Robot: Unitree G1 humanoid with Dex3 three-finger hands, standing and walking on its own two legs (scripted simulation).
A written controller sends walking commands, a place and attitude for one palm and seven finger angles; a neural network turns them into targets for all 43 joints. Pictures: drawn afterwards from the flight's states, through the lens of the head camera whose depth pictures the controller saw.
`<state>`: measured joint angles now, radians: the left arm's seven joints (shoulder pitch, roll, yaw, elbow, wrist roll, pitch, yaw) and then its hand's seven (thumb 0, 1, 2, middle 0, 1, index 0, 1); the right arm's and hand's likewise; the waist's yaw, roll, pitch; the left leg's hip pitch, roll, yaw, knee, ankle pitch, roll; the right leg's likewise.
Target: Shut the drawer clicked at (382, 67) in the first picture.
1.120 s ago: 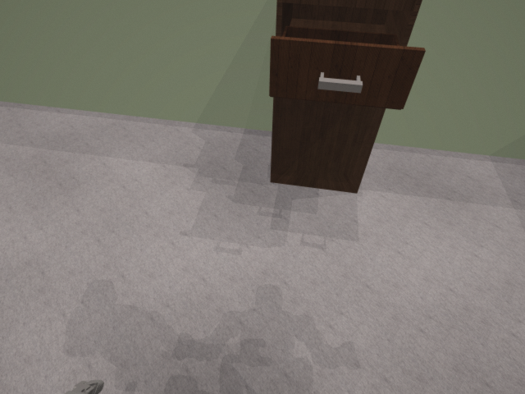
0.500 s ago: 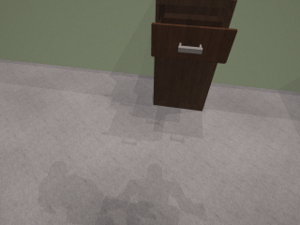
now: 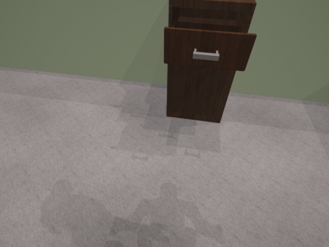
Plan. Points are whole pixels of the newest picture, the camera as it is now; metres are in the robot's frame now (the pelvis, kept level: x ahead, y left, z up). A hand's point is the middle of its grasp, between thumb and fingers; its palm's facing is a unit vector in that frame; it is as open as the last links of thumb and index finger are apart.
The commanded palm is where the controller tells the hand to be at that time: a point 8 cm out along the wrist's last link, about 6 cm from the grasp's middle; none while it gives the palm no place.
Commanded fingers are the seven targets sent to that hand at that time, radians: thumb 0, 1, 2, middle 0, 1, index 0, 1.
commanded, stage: look at it before walking up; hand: left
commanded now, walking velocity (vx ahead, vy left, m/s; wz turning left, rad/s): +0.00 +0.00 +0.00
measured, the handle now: (205, 53) +0.95 -0.15 +0.01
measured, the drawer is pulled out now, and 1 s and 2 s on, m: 0.30 0.30 0.30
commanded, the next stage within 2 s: walk to a spot facing it in 0.32 s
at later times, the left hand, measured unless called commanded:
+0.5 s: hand out of the picture +0.07 +0.25 -0.16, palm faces -0.02 -0.94 -0.33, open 7.4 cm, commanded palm none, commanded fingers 0.00 0.90 0.90 -0.20 -0.30 -0.20 -0.30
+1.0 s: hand out of the picture +0.05 +0.17 -0.17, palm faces -0.17 -0.96 -0.23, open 7.3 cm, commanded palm none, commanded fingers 0.00 0.90 0.90 -0.20 -0.30 -0.20 -0.30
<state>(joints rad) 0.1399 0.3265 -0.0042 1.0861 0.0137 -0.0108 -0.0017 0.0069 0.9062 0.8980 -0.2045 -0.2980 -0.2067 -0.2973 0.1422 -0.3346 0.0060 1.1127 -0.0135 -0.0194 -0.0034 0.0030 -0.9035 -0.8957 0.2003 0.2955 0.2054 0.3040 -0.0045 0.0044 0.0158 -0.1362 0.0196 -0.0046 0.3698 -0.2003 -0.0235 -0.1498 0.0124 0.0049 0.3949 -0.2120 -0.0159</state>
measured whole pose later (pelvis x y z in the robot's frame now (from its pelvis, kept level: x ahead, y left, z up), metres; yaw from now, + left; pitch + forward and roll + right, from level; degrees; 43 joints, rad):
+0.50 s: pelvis +0.00 +0.00 +0.00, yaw +0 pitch -2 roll +0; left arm 0.16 0.33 0.00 1.09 0.01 -0.01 0.00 0.01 0.91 0.90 -0.20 -0.30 -0.21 -0.30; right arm 0.14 -0.33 0.01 1.12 -0.01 -0.02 -0.01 0.00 -0.90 -0.90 0.20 0.30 0.21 0.30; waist 0.01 0.00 0.03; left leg -0.13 0.02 0.00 0.36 -0.20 -0.02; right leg -0.14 0.01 0.01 0.38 -0.20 -0.01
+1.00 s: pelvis +0.01 -0.02 -0.01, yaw -15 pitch +0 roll +1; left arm 0.37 0.17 0.03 0.96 0.02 -0.02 -0.01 0.01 0.91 0.90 -0.20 -0.30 -0.21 -0.30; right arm 0.20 -0.23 -0.05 0.97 -0.03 0.02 0.01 0.01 -0.91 -0.90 0.20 0.30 0.20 0.30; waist 0.03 0.03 0.04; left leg -0.51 0.07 0.04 1.10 -0.32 -0.05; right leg -0.23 0.07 0.02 0.50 -0.27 -0.08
